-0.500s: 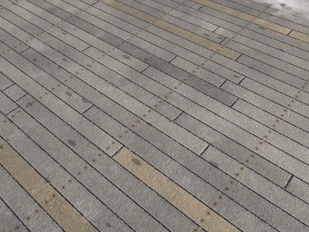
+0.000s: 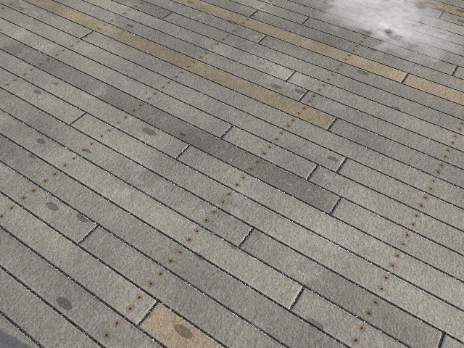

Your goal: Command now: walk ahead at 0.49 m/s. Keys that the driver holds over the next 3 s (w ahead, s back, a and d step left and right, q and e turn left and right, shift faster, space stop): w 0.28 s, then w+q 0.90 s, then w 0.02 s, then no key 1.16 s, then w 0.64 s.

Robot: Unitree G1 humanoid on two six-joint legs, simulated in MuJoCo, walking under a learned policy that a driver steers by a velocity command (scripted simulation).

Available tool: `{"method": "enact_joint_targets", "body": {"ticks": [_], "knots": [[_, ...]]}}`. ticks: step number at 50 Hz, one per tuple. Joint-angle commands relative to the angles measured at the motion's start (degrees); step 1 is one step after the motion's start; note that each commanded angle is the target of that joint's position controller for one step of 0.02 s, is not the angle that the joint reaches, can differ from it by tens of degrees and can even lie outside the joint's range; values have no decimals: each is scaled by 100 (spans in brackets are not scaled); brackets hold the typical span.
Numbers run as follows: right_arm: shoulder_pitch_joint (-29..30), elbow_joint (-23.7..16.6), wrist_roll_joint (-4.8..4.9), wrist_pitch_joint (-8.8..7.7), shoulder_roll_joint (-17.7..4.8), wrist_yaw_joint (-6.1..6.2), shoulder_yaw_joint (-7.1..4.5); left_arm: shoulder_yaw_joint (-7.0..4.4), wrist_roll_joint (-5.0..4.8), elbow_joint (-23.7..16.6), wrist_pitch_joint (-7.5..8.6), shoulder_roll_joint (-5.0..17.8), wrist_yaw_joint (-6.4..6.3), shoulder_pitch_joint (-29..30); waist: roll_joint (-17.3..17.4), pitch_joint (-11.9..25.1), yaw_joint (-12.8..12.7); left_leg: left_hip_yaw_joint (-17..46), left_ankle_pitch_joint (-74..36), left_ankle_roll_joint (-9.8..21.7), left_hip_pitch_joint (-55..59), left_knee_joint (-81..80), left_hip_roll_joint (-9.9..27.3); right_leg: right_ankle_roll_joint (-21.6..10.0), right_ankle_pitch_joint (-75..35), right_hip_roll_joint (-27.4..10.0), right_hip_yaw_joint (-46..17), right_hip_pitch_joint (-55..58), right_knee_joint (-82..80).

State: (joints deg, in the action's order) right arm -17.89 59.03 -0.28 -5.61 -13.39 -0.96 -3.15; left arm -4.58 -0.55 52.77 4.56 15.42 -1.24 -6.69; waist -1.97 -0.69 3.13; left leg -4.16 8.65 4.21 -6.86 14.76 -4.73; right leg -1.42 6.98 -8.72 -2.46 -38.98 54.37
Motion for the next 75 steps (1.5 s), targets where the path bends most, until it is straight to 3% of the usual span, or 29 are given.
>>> {"method": "enact_joint_targets", "body": {"ticks": [1, 9, 11, 13, 14, 15, 16, 17, 20, 22, 25, 35, 40, 41, 42, 43, 44, 45, 47, 50, 57, 60, 65, 66, 67, 68, 70, 72, 75], "knots": [[220, -378, 36, -70, -869, 107, -132, -28, 32, -290, 38, 225, 49, 158, 396, -220, -191, 1022, -717, 801, -262, -959, 1544, 96, -1045, -19, -1, -63, -982], [-648, -78, 111, 119, -987, 144, -173, 119, -72, -791, 137, 203, 315, 1470, 495, -477, 188, 825, -1230, 667, 1059, -433, 1889, -53, -860, 374, 267, -90, -2472], [-544, -98, 119, 176, -1083, 162, -214, 68, -86, -795, 166, 385, 362, 1226, 655, -294, -49, 820, -2174, 551, 1313, -38, 1994, -215, -410, 528, 346, 389, -2629], [-297, -185, 120, 231, -1059, 166, -198, -146, -63, -420, 178, 789, 334, -100, 734, 532, -770, 508, -3887, 332, 1088, 1427, 1671, -509, -403, 883, 629, 2285, -2776], [-267, -327, 51, 224, -885, 170, -110, -277, 17, -140, 172, 1179, 279, -1254, 420, 1380, -1175, 295, -2876, 141, -50, 3016, 1379, -865, -585, 147, -169, 4168, -2466], [-939, -397, 41, 98, -154, 104, 101, -384, 75, -1, 128, 1647, 257, -1818, -989, 2197, -893, 183, 427, -297, -2558, 5286, 291, -1777, 494, -1336, -2912, 6359, -2906], [-781, -297, 167, -51, -469, 77, 43, -219, 56, -32, 114, 1139, 254, -1831, -972, 2429, -1042, 1142, 2405, -198, -3234, 6096, 225, -1786, 913, -1518, -3913, 6433, -3570], [-238, -453, 341, -118, -910, 67, -94, -124, 19, -94, 127, 832, 231, -1314, -713, 1482, -988, 1179, 2105, -99, -3710, 6350, 560, -1435, 842, -1320, -2881, 5675, -3639], [114, -495, 246, 22, -769, 175, -185, 42, 124, -211, 217, 300, 256, -318, -199, 330, -416, 1012, 855, -75, -2992, 5448, 1254, -929, 58, -680, -1014, 3431, -4285], [-154, -439, 249, 192, -434, 161, -152, 24, 157, -128, 253, 324, 264, -272, -327, 201, -224, 1018, 665, -134, -2659, 5235, 1334, -973, -261, -620, -514, 2930, -4559], [231, -635, 219, 297, -464, 177, -200, -29, 185, -10, 278, 495, 165, -426, -206, -69, -217, 1118, -32, -226, -3166, 4711, 1328, -950, -620, -568, 85, 2868, -4787], [1901, -1456, 134, 242, -259, -161, -75, -107, 45, 185, 60, 778, -38, -1208, 55, -549, -714, 329, -1042, -84, -3645, 2279, 1063, -697, -1550, -760, 1250, 4292, -4546], [976, -1588, 193, 283, -783, -279, -330, -213, -26, 9, -171, 1141, -116, -922, -369, 260, 68, -383, 267, 428, -1827, 2141, 249, -403, -5236, -782, 1599, 4584, -2380], [47, -1372, 209, 288, -1119, -212, -520, -194, -44, -47, -189, 1135, -122, -814, -236, 742, 570, -282, -109, 657, -406, 1680, 53, -197, -4814, -542, 1707, 3995, -1097], [-657, -1224, 191, 348, -1689, -64, -693, -96, 107, -200, -116, 859, -107, -937, 695, 1286, 673, 1385, -196, 1030, 1320, 1626, 1077, 61, -2094, -194, 1705, 2394, 780], [-355, -1395, 179, 293, -2016, -69, -695, 125, 117, -514, 116, 123, -3, -1293, 1748, 1880, 1, 4949, 704, 2246, 2852, 626, 2368, 365, 2609, 1204, 707, 75, 2668], [-567, -1417, 111, 252, -1532, -84, -541, 33, -129, -646, 376, 639, 105, -604, 1024, 1997, 406, 5030, 820, 2032, 3014, 155, 2363, 186, 2536, 965, -342, -620, 2962], [-369, -1409, 99, 193, -1211, -63, -465, 17, -267, -770, 485, 714, 153, -257, 816, 1292, 368, 4081, 485, 1758, 2486, 208, 2182, 26, 2072, 682, -295, -968, 2708], [437, -1581, 126, 131, -768, -78, -328, -48, 17, -647, 452, 726, 65, -173, -24, 505, -131, 2764, -593, 1275, 778, 93, 1615, -11, 1347, 219, -213, -228, 1560], [580, -1716, 93, 103, -904, 4, -328, -92, 100, -746, 232, 675, 67, -447, 314, 369, -490, 2386, -1557, 1405, -238, -137, 1500, 266, 1142, 121, -196, 392, 853], [-7, -1684, 157, 193, -1150, 185, -400, 60, 83, -1241, 204, 335, 120, 965, 593, 80, 36, 1781, -913, 864, -827, -112, 912, 482, -1196, 700, 90, 871, -2021], [-254, -1598, 182, 232, -1071, 189, -377, 36, 16, -1394, 258, 493, 192, 1190, 717, 84, 127, 2140, -554, 782, -395, 211, 1109, 384, -1219, 784, -41, 949, -2502], [-105, -1722, 80, 331, -816, 277, -278, -105, 280, -1192, 453, 907, 246, 61, 875, 799, -470, 2127, -2533, 188, 94, 2248, 770, -266, -2057, 656, 11, 2656, -3037], [-205, -1898, -30, 299, -607, 285, -182, -169, 411, -1138, 461, 1275, 233, -688, 99, 1656, -669, 1788, -952, -115, -942, 3832, 331, -751, -4149, -416, -952, 4386, -2466], [-1359, -1788, 103, 255, -430, 239, -108, -218, 303, -929, 333, 1375, 278, -1075, -1667, 2614, -361, 1497, 3131, -473, -2439, 5610, -350, -1915, -4586, -1739, -3019, 5977, -2562], [-1354, -1602, 161, 291, -1020, 228, -208, -135, 86, -1011, 237, 996, 299, -1008, -902, 2473, -478, 1789, 3036, -549, -2829, 6196, 7, -1793, -3033, -1639, -3312, 5665, -2836], [-199, -1779, 137, 451, -1132, 276, -254, 63, 133, -1127, 106, 528, 270, -303, -48, 1097, -531, 1402, 2367, -667, -3045, 6034, 365, -1340, -2393, -1024, -1951, 4104, -3131], [-55, -1872, 66, 592, -870, 297, -229, 161, 215, -1069, 63, 362, 280, 96, -193, 595, -192, 1232, 2029, -664, -2303, 5055, 731, -1156, -2398, -603, -1272, 2790, -3468], [-220, -1810, 34, 633, -472, 333, -102, 104, 228, -948, 31, 542, 267, 314, -575, 739, -44, 791, 1649, -748, -1316, 3478, 712, -1168, -3248, -284, -561, 2270, -3598]]}}
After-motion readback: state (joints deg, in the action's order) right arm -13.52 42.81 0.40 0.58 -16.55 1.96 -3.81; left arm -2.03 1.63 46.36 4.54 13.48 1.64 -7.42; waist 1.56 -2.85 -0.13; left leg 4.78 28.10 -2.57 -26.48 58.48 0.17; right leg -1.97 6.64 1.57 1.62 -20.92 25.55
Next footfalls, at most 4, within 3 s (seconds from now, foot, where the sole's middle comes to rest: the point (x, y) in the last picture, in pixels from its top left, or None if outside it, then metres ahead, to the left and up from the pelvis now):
0.28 right None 0.35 -0.16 -0.78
0.82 left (194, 310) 0.63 0.10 -0.78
1.30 right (213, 214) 0.97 0.04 -0.78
1.66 left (151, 252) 0.83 0.25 -0.78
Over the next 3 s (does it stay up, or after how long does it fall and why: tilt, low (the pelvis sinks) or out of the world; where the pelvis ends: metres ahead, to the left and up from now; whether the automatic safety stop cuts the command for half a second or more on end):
stays up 1.05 0.22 -0.02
